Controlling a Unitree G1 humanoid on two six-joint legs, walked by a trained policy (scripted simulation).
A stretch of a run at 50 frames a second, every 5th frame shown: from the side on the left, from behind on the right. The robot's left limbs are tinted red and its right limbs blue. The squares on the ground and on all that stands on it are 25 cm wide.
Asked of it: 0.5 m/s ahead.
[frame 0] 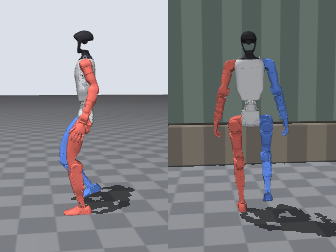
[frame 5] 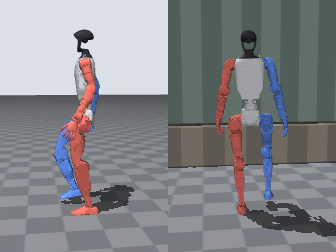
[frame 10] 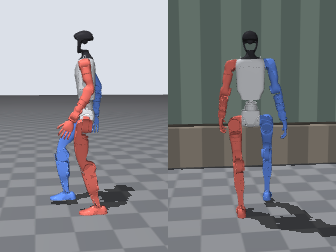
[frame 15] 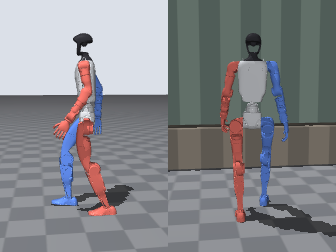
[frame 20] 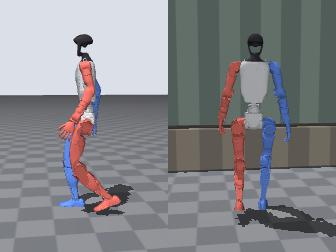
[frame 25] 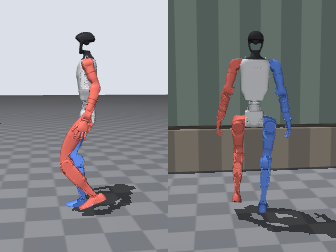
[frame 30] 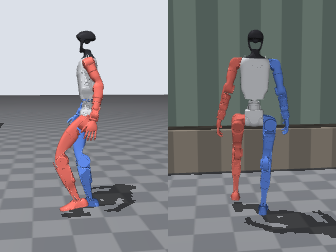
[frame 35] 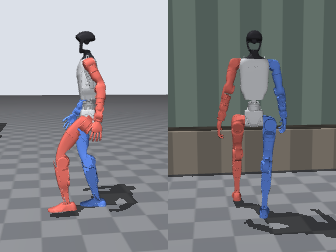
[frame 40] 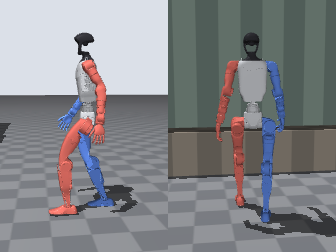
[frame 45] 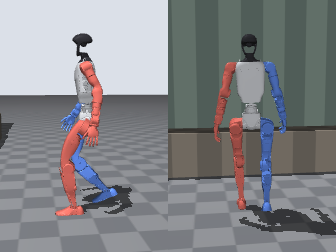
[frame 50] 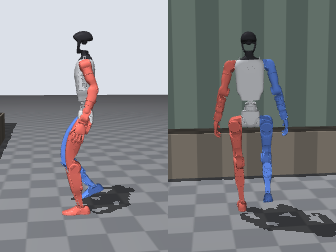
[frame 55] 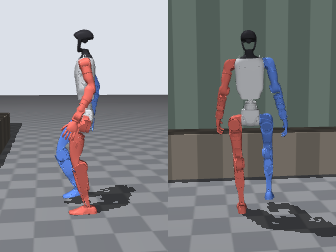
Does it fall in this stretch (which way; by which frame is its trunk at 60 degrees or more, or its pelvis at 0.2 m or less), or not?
no
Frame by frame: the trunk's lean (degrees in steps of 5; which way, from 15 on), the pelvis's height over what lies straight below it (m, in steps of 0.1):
0: 5, 0.8
5: 0, 0.8
10: 5, 0.8
15: 5, 0.8
20: 5, 0.8
25: 5, 0.8
30: 0, 0.8
35: 0, 0.8
40: 5, 0.8
45: 5, 0.8
50: 5, 0.8
55: 5, 0.8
